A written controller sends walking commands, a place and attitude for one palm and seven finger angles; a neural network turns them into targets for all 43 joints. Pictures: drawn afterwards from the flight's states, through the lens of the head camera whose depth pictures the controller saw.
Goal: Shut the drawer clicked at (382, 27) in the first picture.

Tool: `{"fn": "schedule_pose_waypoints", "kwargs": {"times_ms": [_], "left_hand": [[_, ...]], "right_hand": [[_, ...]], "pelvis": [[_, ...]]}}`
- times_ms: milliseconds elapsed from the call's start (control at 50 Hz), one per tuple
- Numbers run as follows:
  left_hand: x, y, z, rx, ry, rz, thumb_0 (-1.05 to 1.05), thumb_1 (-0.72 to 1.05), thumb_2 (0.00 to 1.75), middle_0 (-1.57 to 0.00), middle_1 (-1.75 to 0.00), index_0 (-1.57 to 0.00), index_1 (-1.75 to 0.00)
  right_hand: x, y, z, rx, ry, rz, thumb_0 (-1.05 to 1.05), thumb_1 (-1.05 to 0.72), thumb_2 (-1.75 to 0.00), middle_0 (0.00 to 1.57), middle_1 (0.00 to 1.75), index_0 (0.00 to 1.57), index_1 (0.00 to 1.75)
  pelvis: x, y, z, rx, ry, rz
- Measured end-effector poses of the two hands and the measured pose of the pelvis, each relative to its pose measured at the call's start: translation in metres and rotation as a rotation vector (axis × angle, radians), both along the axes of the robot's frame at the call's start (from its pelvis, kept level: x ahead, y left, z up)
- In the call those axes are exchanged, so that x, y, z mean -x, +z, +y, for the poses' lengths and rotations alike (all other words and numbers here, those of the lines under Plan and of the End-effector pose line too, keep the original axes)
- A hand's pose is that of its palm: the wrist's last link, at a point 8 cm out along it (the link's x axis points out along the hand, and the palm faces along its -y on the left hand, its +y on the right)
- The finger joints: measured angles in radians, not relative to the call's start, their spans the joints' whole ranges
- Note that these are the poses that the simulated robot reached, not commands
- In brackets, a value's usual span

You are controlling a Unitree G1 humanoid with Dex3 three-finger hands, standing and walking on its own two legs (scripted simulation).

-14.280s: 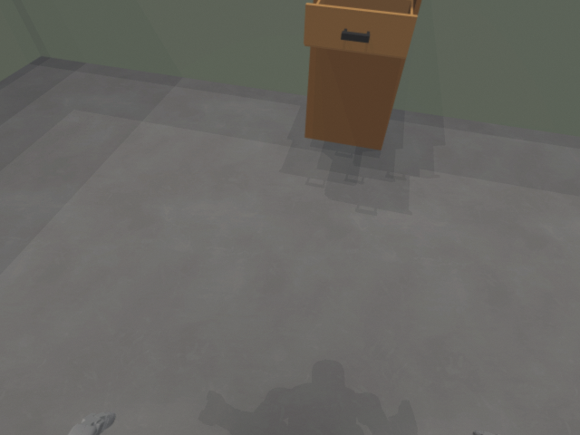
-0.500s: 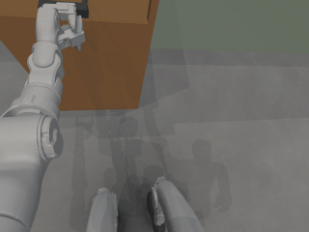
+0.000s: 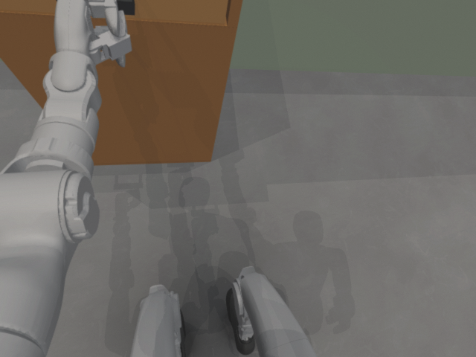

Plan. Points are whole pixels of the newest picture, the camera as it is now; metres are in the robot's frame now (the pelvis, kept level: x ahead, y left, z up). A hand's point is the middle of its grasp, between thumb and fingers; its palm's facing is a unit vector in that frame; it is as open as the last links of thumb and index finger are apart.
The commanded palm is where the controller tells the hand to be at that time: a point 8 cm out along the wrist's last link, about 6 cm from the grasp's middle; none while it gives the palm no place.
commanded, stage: pull the fist back off the drawer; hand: left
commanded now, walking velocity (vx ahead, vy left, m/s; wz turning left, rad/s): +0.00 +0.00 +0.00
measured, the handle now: out of the picture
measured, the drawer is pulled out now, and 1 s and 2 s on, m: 0.00 0.00 0.00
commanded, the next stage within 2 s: draw the hand back to the body in 0.28 s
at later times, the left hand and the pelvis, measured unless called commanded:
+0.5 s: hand (112, 44) +0.56 +0.09 +0.09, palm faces -0.06 -1.00 -0.05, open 3.2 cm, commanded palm +0.50 +0.15 +0.11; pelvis +0.05 -0.01 +0.04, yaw -1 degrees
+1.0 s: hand (21, 124) +0.39 +0.15 +0.19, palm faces -0.01 -0.98 -0.18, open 3.3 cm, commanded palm +0.35 +0.21 +0.20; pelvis +0.07 -0.01 +0.11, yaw +1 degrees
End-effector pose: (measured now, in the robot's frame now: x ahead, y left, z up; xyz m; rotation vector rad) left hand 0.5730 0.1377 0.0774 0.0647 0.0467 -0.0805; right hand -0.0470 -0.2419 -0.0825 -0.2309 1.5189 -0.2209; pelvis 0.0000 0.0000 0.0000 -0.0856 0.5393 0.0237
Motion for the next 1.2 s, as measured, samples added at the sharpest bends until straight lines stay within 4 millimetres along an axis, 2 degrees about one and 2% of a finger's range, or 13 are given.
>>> {"fn": "schedule_pose_waypoints", "kwargs": {"times_ms": [160,360,480,540,680,760,880,1040,1200], "left_hand": [[0.006,0.0,-0.003,0.02,0.012,0.0,-0.01,0.79,0.91,-1.4,-1.6,-1.4,-1.6],[0.018,0.0,0.002,0.017,0.026,0.01,0.01,0.88,0.9,-1.4,-1.6,-1.39,-1.6],[0.025,0.012,0.01,0.018,0.02,-0.053,0.02,0.89,0.9,-1.4,-1.6,-1.39,-1.6],[0.045,0.02,0.017,0.007,0.005,-0.048,0.02,0.9,0.9,-1.39,-1.6,-1.39,-1.6],[0.107,0.049,0.041,0.023,0.026,-0.024,0.02,0.9,0.9,-1.39,-1.6,-1.39,-1.6],[0.134,0.068,0.051,0.019,0.018,-0.058,0.02,0.9,0.9,-1.4,-1.6,-1.39,-1.6],[0.169,0.093,0.056,0.024,-0.022,-0.071,0.02,0.9,0.9,-1.4,-1.6,-1.4,-1.6],[0.221,0.126,0.068,-0.144,0.115,-0.037,0.02,0.9,0.9,-1.4,-1.6,-1.4,-1.6],[0.268,0.158,0.093,-0.203,0.265,-0.05,0.02,0.9,0.9,-1.4,-1.6,-1.4,-1.6]], "right_hand": [[-0.026,0.002,-0.006,-0.023,-0.019,-0.043,0.01,-0.9,-0.9,0.2,0.3,0.2,0.3],[-0.081,0.006,-0.019,-0.041,0.009,-0.111,0.01,-0.9,-0.9,0.2,0.3,0.2,0.3],[-0.112,0.012,-0.029,-0.031,0.008,-0.155,0.01,-0.91,-0.9,0.2,0.3,0.2,0.3],[-0.129,0.021,-0.028,-0.049,-0.006,-0.196,0.01,-0.91,-0.9,0.19,0.3,0.2,0.3],[-0.185,0.052,-0.024,-0.072,0.05,-0.349,0.01,-0.91,-0.9,0.2,0.3,0.2,0.3],[-0.218,0.066,-0.024,-0.06,0.099,-0.454,0.01,-0.91,-0.9,0.2,0.3,0.2,0.3],[-0.26,0.088,-0.017,-0.061,0.149,-0.623,0.01,-0.91,-0.9,0.19,0.3,0.2,0.3],[-0.292,0.12,0.005,-0.072,0.171,-0.75,0.01,-0.91,-0.9,0.19,0.3,0.2,0.3],[-0.304,0.137,0.026,-0.095,0.232,-0.792,0.01,-0.9,-0.9,0.2,0.3,0.2,0.3]], "pelvis": [[-0.013,0.011,-0.004,-0.017,-0.024,-0.023],[-0.037,0.027,-0.01,-0.039,-0.029,-0.055],[-0.05,0.034,-0.014,-0.047,-0.035,-0.066],[-0.058,0.046,-0.015,-0.054,-0.044,-0.095],[-0.072,0.076,-0.017,-0.061,-0.029,-0.192],[-0.074,0.083,-0.016,-0.059,-0.008,-0.245],[-0.071,0.091,-0.014,-0.063,0.003,-0.319],[-0.066,0.111,-0.012,-0.079,-0.008,-0.433],[-0.067,0.126,-0.01,-0.086,0.003,-0.526]]}}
